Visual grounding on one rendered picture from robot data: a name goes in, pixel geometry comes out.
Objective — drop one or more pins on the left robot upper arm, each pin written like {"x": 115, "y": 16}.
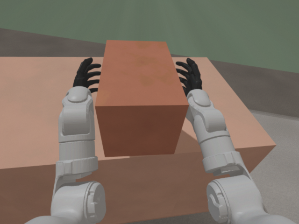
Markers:
{"x": 76, "y": 203}

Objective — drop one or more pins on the robot left hand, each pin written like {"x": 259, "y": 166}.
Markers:
{"x": 81, "y": 79}

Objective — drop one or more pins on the robot right hand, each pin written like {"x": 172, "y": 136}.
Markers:
{"x": 192, "y": 80}

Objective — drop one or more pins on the right robot upper arm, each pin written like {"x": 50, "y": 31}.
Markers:
{"x": 236, "y": 200}

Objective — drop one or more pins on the carton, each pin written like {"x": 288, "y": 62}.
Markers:
{"x": 140, "y": 104}

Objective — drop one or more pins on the robot left forearm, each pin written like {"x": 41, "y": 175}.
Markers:
{"x": 76, "y": 135}

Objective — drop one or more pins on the robot right forearm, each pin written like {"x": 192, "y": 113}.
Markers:
{"x": 219, "y": 155}

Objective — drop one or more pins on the pedestal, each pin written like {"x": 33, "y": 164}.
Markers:
{"x": 137, "y": 188}

